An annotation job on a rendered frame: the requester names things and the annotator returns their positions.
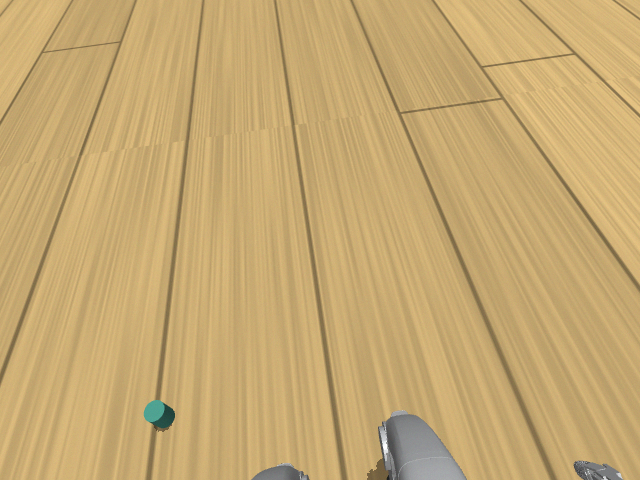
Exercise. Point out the tin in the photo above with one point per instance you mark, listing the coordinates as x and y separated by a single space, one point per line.
159 414

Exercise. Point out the right robot hand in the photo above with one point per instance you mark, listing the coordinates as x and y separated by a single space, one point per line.
592 471

